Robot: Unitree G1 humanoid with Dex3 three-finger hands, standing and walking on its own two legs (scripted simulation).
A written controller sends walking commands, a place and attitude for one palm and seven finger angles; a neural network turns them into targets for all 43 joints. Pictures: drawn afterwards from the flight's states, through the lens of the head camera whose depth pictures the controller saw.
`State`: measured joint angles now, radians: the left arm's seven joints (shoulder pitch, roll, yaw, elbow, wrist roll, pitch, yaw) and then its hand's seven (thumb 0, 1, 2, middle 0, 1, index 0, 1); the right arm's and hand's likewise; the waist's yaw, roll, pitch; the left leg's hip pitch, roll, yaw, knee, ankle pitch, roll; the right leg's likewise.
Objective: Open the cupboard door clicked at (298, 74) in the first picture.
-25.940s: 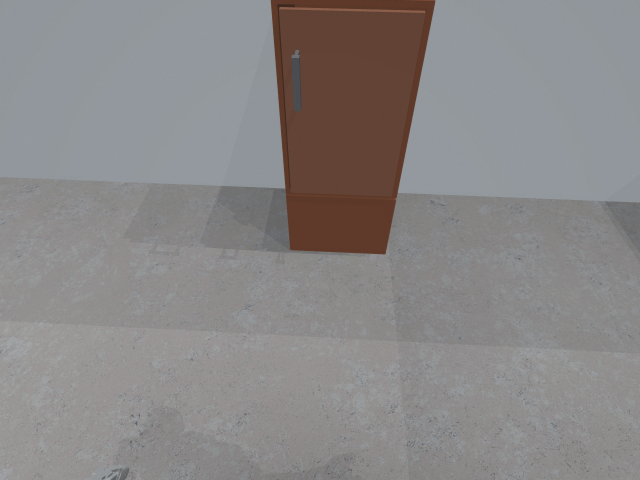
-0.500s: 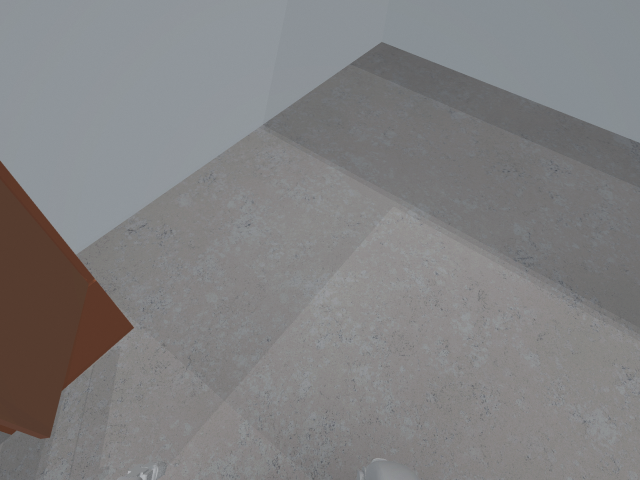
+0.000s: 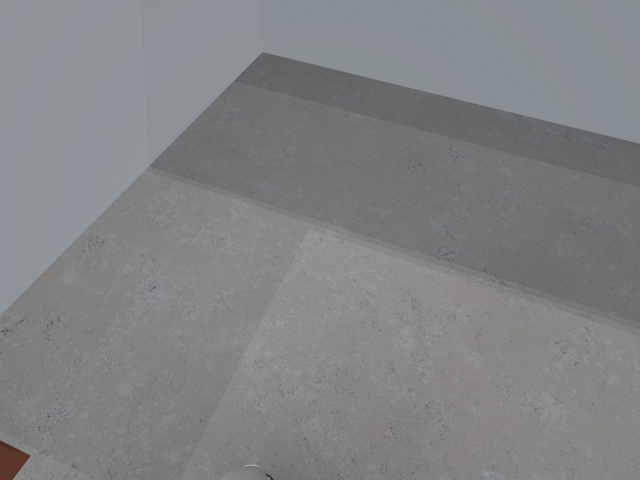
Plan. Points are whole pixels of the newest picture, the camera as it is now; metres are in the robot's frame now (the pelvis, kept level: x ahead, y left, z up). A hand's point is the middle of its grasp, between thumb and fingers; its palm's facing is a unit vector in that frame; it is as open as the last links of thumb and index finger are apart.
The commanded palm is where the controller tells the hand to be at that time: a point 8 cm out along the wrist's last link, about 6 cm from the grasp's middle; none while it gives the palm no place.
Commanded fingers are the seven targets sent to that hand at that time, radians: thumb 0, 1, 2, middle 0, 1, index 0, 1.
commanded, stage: walk to a spot facing it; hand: left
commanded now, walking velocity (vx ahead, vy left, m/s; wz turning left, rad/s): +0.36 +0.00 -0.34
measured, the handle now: out of the picture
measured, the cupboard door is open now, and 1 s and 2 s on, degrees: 45 45 45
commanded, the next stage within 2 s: turn to face it in 0.86 s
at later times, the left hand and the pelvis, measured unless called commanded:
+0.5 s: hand (270, 334) +0.36 +0.11 -0.16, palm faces -0.14 -0.97 -0.21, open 7.4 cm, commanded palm none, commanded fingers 0.00 0.90 0.90 -0.20 -0.30 -0.20 -0.30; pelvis +0.23 -0.06 +0.00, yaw -9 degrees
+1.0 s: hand (296, 250) +0.54 +0.08 -0.16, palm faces -0.14 -0.97 -0.18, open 7.3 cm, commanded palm none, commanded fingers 0.00 0.90 0.90 -0.20 -0.30 -0.20 -0.30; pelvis +0.47 -0.09 +0.01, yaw -13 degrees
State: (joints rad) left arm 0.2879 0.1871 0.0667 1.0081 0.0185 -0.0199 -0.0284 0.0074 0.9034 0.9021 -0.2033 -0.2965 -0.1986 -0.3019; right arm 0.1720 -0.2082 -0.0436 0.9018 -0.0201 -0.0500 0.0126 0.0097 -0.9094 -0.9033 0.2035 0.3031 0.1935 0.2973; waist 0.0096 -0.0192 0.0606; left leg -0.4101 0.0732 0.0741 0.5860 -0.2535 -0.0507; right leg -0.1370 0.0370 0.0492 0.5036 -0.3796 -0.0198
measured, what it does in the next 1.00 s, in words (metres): walks ahead: right foot, then left foot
